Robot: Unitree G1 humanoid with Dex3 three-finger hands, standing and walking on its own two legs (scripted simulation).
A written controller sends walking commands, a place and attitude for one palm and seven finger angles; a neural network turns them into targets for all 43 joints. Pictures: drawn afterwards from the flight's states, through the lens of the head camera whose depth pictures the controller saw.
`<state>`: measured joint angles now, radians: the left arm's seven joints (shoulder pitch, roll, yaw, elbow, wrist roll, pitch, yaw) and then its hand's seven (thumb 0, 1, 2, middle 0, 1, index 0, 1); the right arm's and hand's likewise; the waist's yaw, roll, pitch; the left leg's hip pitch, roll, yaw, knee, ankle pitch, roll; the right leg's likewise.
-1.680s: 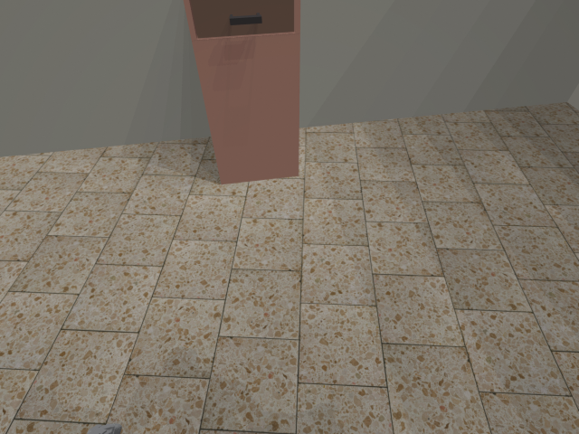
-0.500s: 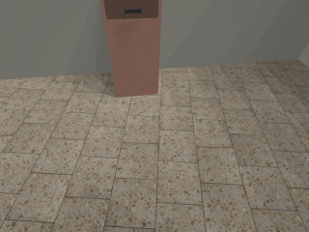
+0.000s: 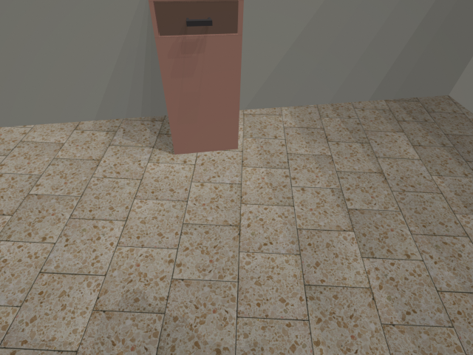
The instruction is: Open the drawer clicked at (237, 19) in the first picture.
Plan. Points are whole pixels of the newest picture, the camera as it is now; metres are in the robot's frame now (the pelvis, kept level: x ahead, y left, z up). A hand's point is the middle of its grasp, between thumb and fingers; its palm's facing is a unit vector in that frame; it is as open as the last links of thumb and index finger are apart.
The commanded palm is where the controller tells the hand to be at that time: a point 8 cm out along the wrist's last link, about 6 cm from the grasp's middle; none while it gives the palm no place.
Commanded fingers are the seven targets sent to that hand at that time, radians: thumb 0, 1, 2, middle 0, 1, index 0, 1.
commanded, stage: walk to a spot facing it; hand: left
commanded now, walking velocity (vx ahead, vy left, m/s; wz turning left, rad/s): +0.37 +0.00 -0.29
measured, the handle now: (198, 21) +1.43 +0.27 +0.04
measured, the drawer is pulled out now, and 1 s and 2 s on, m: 0.00 0.00 0.00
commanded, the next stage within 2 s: turn to face it in 1.56 s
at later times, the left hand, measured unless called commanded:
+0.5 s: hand out of the picture +0.04 +0.16 -0.18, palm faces -0.03 -0.99 -0.13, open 7.3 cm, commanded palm none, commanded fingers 0.00 0.90 0.90 -0.20 -0.30 -0.20 -0.30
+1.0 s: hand (188, 214) +0.50 +0.17 -0.16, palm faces -0.28 -0.94 -0.17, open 7.3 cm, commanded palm none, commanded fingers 0.00 0.90 0.90 -0.20 -0.30 -0.20 -0.30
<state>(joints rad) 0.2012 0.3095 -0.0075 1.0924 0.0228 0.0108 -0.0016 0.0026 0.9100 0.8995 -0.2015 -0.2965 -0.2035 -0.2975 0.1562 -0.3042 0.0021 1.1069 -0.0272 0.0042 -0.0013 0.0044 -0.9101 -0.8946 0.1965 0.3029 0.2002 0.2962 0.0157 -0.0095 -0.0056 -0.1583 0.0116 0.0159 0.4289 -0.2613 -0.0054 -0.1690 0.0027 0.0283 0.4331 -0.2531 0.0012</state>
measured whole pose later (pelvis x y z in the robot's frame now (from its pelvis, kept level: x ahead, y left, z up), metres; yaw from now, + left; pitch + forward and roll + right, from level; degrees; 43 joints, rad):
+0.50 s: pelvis +0.15 +0.01 -0.01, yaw -7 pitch +0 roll +0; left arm 0.52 0.11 0.02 1.16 0.04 -0.06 0.02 0.00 0.91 0.90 -0.20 -0.30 -0.20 -0.30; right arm 0.17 -0.16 -0.04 1.03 -0.01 -0.02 0.02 0.01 -0.91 -0.89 0.19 0.30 0.20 0.30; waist 0.04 -0.02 0.04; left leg -0.57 0.10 0.11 0.87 -0.29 0.00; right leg 0.05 0.00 0.06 0.39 -0.43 0.00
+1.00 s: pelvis +0.35 +0.03 +0.00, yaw -17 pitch -1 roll +1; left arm 0.16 0.17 0.07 0.99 0.04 0.01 -0.03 0.00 0.92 0.90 -0.20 -0.30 -0.20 -0.30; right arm 0.39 -0.16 -0.06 1.10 -0.03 -0.08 -0.02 0.00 -0.93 -0.89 0.19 0.30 0.20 0.30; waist -0.03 -0.02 0.02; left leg -0.06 0.02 0.30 0.34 -0.27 0.05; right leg -0.54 -0.12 -0.06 0.81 -0.17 0.00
